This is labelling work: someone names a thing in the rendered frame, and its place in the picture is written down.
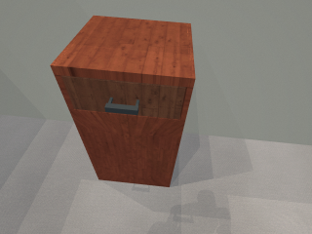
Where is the cabinet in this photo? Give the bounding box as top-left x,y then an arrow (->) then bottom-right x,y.
50,16 -> 196,187

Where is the handle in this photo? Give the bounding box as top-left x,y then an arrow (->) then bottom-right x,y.
104,97 -> 139,115

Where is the drawer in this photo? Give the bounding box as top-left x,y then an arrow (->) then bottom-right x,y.
61,75 -> 186,120

